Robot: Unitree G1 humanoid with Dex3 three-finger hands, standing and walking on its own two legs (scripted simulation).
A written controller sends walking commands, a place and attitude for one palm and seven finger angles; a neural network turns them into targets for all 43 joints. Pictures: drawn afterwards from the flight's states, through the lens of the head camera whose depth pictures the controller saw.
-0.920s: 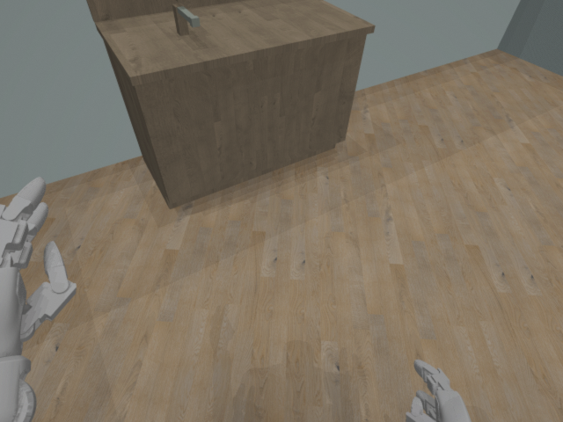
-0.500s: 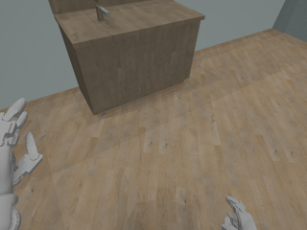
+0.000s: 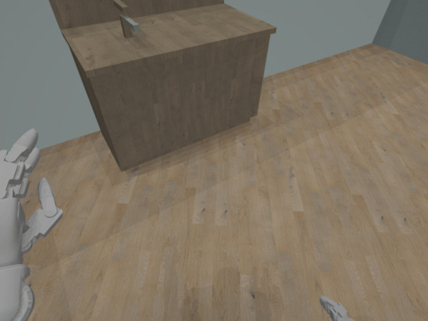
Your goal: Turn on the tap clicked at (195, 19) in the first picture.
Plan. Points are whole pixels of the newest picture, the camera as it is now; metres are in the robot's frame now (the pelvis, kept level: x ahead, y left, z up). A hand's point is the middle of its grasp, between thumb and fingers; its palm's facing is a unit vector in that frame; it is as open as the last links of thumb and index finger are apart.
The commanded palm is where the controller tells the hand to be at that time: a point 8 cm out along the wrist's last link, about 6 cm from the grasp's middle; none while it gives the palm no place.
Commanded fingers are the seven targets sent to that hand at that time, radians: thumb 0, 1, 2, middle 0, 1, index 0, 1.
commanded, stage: walk to a spot facing it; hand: left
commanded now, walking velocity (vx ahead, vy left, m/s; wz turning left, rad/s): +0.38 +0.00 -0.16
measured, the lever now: (135, 27) +1.26 +0.42 +0.06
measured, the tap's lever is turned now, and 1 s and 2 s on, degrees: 0 0 0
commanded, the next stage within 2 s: turn to face it in 1.56 s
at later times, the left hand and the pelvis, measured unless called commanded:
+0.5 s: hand (150, 128) +0.40 +0.15 +0.18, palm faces +0.29 -0.80 -0.52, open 7.4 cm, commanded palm +0.34 +0.20 +0.19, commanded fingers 0.00 0.90 0.90 -0.20 -0.30 -0.20 -0.30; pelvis +0.15 -0.06 -0.01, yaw -6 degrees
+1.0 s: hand (163, 80) +0.56 +0.15 +0.19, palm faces +0.38 -0.86 -0.35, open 7.4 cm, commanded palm +0.49 +0.19 +0.19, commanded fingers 0.00 0.90 0.90 -0.20 -0.30 -0.20 -0.30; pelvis +0.31 -0.07 +0.00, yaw -5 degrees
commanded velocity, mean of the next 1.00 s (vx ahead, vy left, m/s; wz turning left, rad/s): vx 0.38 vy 0.00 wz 0.01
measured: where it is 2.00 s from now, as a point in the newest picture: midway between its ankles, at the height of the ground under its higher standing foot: (249, 252)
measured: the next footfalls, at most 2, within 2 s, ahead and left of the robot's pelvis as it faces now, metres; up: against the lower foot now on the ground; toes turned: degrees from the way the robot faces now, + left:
left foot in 0.10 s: +0.09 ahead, +0.13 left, +0.00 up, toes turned +6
right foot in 0.46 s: +0.25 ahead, -0.17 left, +0.00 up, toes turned -17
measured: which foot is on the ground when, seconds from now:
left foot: up 0.00-0.08, down 0.10-0.46, up 0.48-0.88, down 0.90-1.00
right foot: down 0.00-0.12, up 0.14-0.44, down 0.46-0.92, up 0.94-1.00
